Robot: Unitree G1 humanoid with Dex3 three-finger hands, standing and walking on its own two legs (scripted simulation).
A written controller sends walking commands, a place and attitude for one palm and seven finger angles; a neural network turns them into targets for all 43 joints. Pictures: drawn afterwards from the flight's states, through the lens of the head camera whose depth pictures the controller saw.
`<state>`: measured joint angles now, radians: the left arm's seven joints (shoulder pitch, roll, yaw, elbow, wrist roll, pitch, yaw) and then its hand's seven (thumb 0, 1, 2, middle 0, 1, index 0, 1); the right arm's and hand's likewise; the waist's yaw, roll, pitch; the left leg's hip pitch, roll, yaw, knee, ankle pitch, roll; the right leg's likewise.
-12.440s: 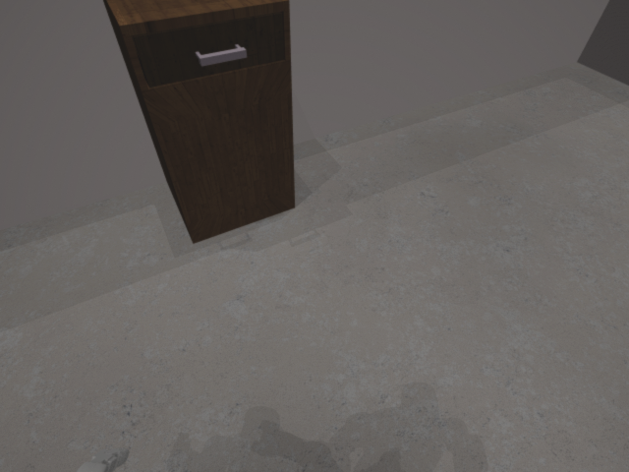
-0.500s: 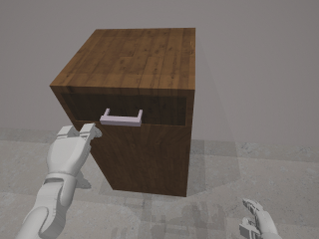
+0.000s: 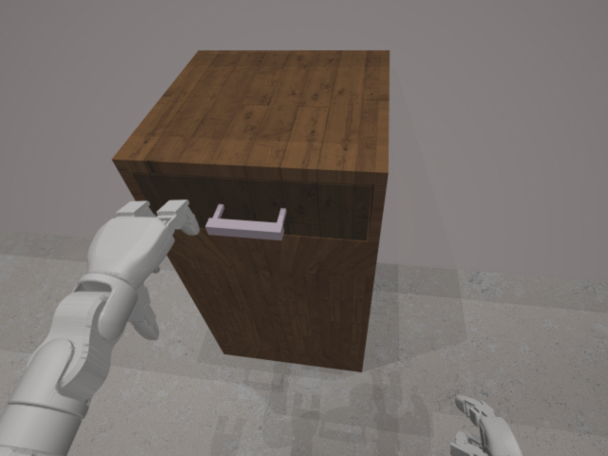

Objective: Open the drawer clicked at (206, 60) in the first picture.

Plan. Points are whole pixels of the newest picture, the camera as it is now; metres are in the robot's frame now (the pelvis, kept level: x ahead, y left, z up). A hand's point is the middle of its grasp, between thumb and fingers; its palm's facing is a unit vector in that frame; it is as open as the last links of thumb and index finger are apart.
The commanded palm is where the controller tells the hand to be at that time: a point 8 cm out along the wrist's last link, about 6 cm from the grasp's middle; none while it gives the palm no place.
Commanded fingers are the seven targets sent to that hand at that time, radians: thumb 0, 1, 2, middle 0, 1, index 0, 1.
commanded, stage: raise the hand with hooked fingers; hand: left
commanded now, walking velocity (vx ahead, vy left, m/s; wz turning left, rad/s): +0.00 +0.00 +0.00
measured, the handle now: (248, 220) +0.49 +0.18 -0.01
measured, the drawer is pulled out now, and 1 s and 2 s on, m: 0.00 0.00 0.00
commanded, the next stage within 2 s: move the hooked fingers above the handle in 0.20 s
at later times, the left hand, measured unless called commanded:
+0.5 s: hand (168, 275) +0.31 +0.23 +0.08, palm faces -0.03 -0.07 -1.00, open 13.8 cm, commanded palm +0.30 +0.23 +0.15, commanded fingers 0.00 -0.50 0.30 -0.30 -1.20 -0.30 -1.20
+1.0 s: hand (207, 243) +0.37 +0.20 +0.07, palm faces +0.01 -0.07 -1.00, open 13.8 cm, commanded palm +0.35 +0.22 +0.13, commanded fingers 0.00 -0.50 0.30 -0.30 -1.20 -0.30 -1.20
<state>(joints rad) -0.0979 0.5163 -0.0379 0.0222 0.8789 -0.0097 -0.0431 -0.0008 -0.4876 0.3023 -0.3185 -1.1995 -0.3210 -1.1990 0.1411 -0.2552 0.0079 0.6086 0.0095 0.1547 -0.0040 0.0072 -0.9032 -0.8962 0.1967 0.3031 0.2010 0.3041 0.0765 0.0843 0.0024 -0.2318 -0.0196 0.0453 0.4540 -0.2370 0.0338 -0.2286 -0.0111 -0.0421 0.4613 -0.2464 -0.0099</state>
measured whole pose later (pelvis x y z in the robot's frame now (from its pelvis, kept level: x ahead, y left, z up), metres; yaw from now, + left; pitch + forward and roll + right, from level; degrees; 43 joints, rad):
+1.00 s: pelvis +0.01 -0.01 -0.01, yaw -1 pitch +6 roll +1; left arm -0.33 0.46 -0.09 0.33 0.96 -0.08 0.10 0.00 -0.49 0.30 -0.32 -1.20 -0.33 -1.20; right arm 0.20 -0.25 -0.03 0.65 0.02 0.15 -0.03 0.01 -0.90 -0.90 0.20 0.30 0.20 0.30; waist 0.03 0.06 -0.04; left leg -0.36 -0.01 0.05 0.53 -0.27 0.02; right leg -0.37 0.00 -0.03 0.55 -0.29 -0.03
